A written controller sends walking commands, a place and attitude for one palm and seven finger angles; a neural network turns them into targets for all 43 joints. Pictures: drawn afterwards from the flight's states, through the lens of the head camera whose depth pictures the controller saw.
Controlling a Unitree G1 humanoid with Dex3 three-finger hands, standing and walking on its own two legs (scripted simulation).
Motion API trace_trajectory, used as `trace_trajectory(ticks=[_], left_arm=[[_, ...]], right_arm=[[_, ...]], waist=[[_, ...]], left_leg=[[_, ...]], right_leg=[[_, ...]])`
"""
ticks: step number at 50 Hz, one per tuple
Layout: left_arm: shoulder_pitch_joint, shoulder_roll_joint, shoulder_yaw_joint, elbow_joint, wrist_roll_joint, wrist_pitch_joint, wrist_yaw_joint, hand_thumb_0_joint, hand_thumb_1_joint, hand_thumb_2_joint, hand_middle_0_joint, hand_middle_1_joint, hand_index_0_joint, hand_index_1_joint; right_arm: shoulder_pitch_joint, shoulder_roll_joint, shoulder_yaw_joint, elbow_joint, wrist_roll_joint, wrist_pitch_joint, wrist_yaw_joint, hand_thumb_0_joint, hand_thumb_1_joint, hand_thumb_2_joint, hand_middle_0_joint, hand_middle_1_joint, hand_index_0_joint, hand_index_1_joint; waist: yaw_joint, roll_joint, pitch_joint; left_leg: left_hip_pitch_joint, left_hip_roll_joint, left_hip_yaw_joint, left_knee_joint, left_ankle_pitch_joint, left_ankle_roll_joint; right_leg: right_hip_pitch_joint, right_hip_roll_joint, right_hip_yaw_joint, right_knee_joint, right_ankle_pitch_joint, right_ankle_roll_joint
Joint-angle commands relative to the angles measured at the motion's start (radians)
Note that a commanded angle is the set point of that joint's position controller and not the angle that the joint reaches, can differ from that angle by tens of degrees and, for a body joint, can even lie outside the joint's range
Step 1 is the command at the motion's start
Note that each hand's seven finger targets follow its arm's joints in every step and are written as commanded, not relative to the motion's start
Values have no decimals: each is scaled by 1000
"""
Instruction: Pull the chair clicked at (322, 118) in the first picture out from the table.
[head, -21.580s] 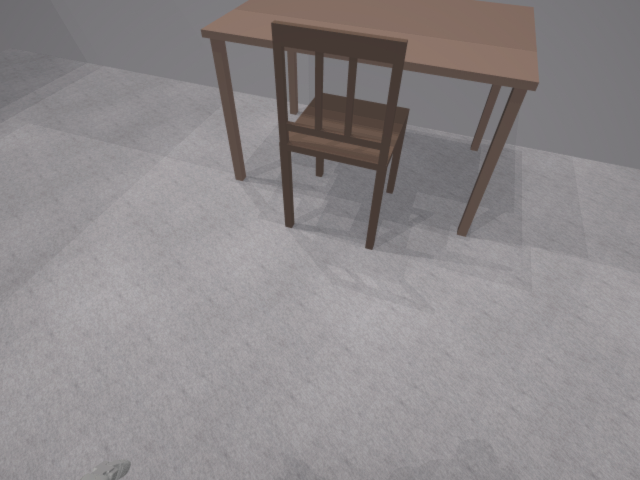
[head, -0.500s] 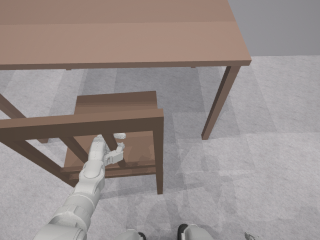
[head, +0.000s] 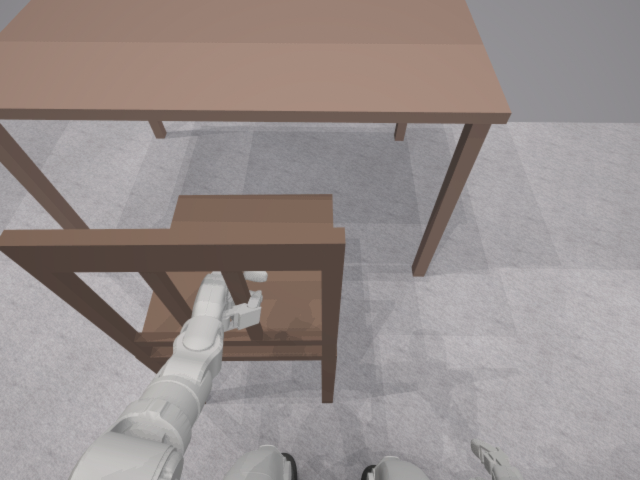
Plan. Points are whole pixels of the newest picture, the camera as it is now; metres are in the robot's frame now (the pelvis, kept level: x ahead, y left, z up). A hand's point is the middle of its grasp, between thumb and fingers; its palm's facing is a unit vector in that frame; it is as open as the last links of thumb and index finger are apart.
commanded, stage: step backward, pulling the chair out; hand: left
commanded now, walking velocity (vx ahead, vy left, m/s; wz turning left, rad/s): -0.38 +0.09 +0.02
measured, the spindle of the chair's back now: (177, 306) +0.36 +0.25 -0.10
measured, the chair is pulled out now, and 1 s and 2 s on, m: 0.21 0.37 0.69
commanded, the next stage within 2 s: stop walking, hand still on the chair in 1.50 s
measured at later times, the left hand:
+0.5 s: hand (247, 343) +0.29 +0.12 -0.06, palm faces -0.01 -0.98 -0.18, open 5.4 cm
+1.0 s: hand (223, 432) +0.18 +0.13 -0.06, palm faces -0.04 -0.98 -0.18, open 5.4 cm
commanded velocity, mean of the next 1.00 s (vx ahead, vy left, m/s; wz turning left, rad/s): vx -0.38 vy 0.00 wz -0.01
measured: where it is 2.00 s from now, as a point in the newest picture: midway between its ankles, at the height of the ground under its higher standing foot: outside the picture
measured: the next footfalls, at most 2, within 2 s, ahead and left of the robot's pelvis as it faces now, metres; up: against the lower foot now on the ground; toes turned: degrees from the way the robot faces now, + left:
left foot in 0.26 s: +0.03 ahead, +0.14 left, +0.00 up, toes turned +1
left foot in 0.70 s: -0.15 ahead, +0.15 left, +0.00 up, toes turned -1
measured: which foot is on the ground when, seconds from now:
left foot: down 0.00-0.10, up 0.12-0.24, down 0.26-0.50, up 0.52-0.68, down 0.70-1.00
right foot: down 0.00-0.74, up 0.76-0.88, down 0.90-1.00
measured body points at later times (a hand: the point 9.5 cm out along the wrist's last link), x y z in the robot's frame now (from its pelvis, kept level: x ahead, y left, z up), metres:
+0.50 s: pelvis -0.07 -0.01 +0.00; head +0.01 -0.02 +0.44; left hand +0.29 +0.17 -0.04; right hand +0.03 -0.26 -0.13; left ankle -0.01 +0.14 -0.72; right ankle +0.00 -0.12 -0.72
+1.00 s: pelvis -0.17 +0.01 +0.01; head -0.09 +0.00 +0.45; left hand +0.18 +0.18 -0.04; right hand -0.06 -0.22 -0.13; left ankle -0.13 +0.14 -0.72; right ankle -0.14 -0.11 -0.72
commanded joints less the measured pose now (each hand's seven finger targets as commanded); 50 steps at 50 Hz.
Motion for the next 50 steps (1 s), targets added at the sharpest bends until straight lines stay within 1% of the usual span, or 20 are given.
trace_trajectory(ticks=[1, 4, 7, 11, 13, 14, 16, 18, 21, 23, 25, 28, 34, 36, 38, 39, 41, 44, 47, 50], left_arm=[[-305, 184, 56, -170, 44, -77, 25, 0, 900, 900, -500, -1450, -500, -1450], [-310, 209, 59, -173, 40, -84, 31, 0, 900, 900, -500, -1450, -500, -1450], [-271, 210, 75, -149, 48, -67, 34, 0, 900, 900, -500, -1450, -500, -1450], [-295, 192, 59, -175, 41, -54, 29, 0, 900, 900, -500, -1450, -500, -1450], [-292, 154, 39, -204, 44, -62, 29, 0, 900, 900, -500, -1450, -500, -1450], [-307, 122, 21, -211, 42, -55, 25, 0, 900, 900, -500, -1450, -500, -1450], [-368, 85, -8, -286, 34, -60, 7, 0, 900, 900, -500, -1450, -500, -1450], [-371, 90, -2, -277, 48, -60, 8, 0, 900, 900, -500, -1450, -500, -1450], [-323, 140, 33, -237, 61, -65, 8, 0, 900, 900, -500, -1450, -500, -1450], [-321, 160, 35, -239, 62, -73, 7, 0, 900, 900, -500, -1450, -500, -1450], [-277, 223, 85, -220, 58, -73, 15, 0, 900, 900, -500, -1450, -500, -1450], [-248, 226, 96, -201, 59, -46, 14, 0, 900, 900, -500, -1450, -500, -1450], [-251, 156, 41, -240, 44, -8, 11, 0, 900, 900, -500, -1450, -500, -1450], [-290, 120, 8, -283, 45, -9, 6, 0, 900, 900, -500, -1450, -500, -1450], [-346, 60, -34, -336, 41, -20, -8, 0, 900, 900, -500, -1450, -500, -1450], [-369, 56, -34, -347, 46, -23, -7, 0, 900, 900, -500, -1450, -500, -1450], [-383, 92, 4, -312, 47, -29, 4, 0, 900, 900, -500, -1450, -500, -1450], [-385, 85, 0, -230, 65, -63, 6, 0, 900, 900, -500, -1450, -500, -1450], [-369, 135, 12, -178, 83, -87, -2, 0, 900, 900, -500, -1450, -500, -1450], [-332, 226, 86, -166, 71, -98, 9, 0, 900, 900, -500, -1450, -500, -1450]], right_arm=[[60, -199, -89, -65, 2, -36, -24, 0, -900, -900, 200, 300, 200, 300], [49, -174, -85, -66, 11, -45, -22, 0, -900, -900, 200, 300, 200, 300], [18, -177, -77, -63, 6, -45, -16, 0, -900, -900, 200, 300, 200, 300], [36, -192, -60, -41, 8, -56, -24, 0, -900, -900, 200, 300, 200, 300], [34, -227, -73, -65, 1, -53, -30, 0, -900, -900, 200, 300, 200, 300], [34, -213, -75, -76, 1, -44, -28, 0, -900, -900, 200, 300, 200, 300], [31, -185, -76, -99, -9, -40, -15, 0, -900, -900, 200, 300, 200, 300], [38, -182, -78, -97, -19, -36, -11, 0, -900, -900, 200, 300, 200, 300], [85, -202, -97, -77, -17, -37, -1, 0, -900, -900, 200, 300, 200, 300], [89, -194, -102, -80, -6, -31, -4, 0, -900, -900, 200, 300, 200, 300], [64, -187, -109, -86, 1, -31, -11, 0, -900, -900, 200, 300, 200, 300], [22, -180, -89, -92, -2, -31, -10, 0, -900, -900, 200, 300, 200, 300], [66, -198, -65, -74, 1, -18, -25, 0, -900, -900, 200, 300, 200, 300], [44, -236, -84, -109, -6, -4, -34, 0, -900, -900, 200, 300, 200, 300], [16, -185, -71, -138, -21, 9, -18, 0, -900, -900, 200, 300, 200, 300], [4, -173, -65, -143, -27, 8, -16, 0, -900, -900, 200, 300, 200, 300], [29, -172, -78, -108, -27, 1, -14, 0, -900, -900, 200, 300, 200, 300], [90, -195, -96, -56, -22, -20, 5, 0, -900, -900, 200, 300, 200, 300], [91, -197, -92, -32, -24, -22, -1, 0, -900, -900, 200, 300, 200, 300], [54, -182, -104, -46, -9, -22, -22, 0, -900, -900, 200, 300, 200, 300]], waist=[[-13, -7, -419], [-19, -182, -407], [3, -181, -384], [-33, -169, -343], [-16, 64, -341], [-4, 83, -357], [-12, 153, -422], [-12, 213, -360], [-24, 63, -414], [-40, -46, -455], [-26, -152, -497], [6, -147, -458], [-37, -172, -427], [-25, 39, -389], [-13, 204, -391], [-15, 243, -357], [-14, 149, -329], [-32, 56, -402], [-42, 59, -402], [-36, -115, -503]], left_leg=[[139, 142, -139, -87, 83, 18], [150, 2, -69, 104, -211, -39], [102, -29, -123, 264, -276, -43], [181, 11, -125, -118, -139, -23], [126, 156, -280, -236, 106, 44], [124, 207, -295, -206, 262, 67], [165, 233, -278, -221, 225, 88], [149, 250, -267, -187, 326, 95], [218, 208, -207, -55, 503, 42], [149, 125, -127, -9, 297, -20], [114, 5, -79, 166, -177, -62], [35, -19, -153, 293, -346, -53], [189, 24, -101, -220, -64, -27], [205, 165, -218, -238, 222, 33], [136, 243, -226, -289, 212, 71], [107, 268, -247, -297, 219, 89], [185, 295, -248, -216, 413, 109], [411, 241, -189, -32, 713, 49], [279, 168, -123, -46, 490, -19], [168, 59, -71, 64, 69, -53]], right_leg=[[159, -104, 102, -80, 127, -31], [65, -298, 298, -303, -54, -106], [84, -355, 299, -336, -7, -157], [109, -228, 103, -202, 102, -53], [116, -73, 9, 5, 70, 9], [135, -49, 5, 68, 107, 7], [145, -44, 14, 105, -30, -1], [123, -46, 25, 104, -68, -12], [214, -72, 50, -36, 326, -24], [301, -159, 136, -90, 534, -51], [317, -312, 275, -210, 621, -119], [288, -371, 283, -251, 449, -157], [282, -219, 93, -170, 349, -37], [198, -82, 5, -56, 253, 17], [186, -51, -16, 122, -30, 8], [150, -42, -11, 206, -140, 0], [91, -40, 5, 170, -165, -10], [137, -66, 24, -106, 203, -25], [250, -134, 71, -129, 547, -41], [384, -243, 174, -148, 798, -73]])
